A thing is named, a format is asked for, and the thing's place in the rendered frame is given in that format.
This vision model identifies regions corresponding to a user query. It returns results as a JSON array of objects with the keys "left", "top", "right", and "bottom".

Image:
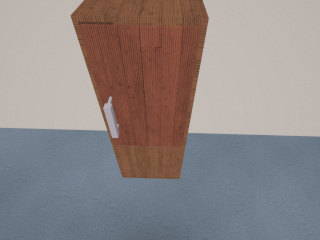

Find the handle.
[{"left": 103, "top": 96, "right": 120, "bottom": 138}]

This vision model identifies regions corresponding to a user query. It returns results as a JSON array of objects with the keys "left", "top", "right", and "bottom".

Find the cupboard door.
[{"left": 78, "top": 24, "right": 201, "bottom": 147}]

